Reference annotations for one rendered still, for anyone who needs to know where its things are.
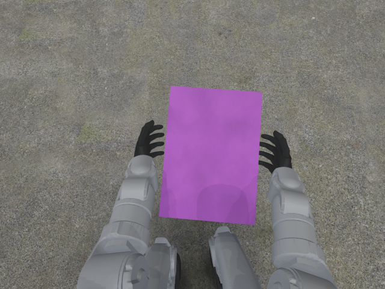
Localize left robot upper arm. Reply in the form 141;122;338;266
78;251;151;289

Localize right robot forearm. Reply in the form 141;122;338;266
267;167;337;288

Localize left robot hand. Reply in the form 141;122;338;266
134;120;164;158

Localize carton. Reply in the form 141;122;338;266
159;86;262;225

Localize left robot shin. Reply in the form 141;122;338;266
148;237;175;289

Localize right robot hand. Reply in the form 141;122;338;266
259;131;292;173

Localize right robot upper arm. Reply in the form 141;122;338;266
267;267;337;289

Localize left robot forearm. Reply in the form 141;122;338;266
76;155;159;289

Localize robot left thigh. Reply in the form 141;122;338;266
144;243;177;289

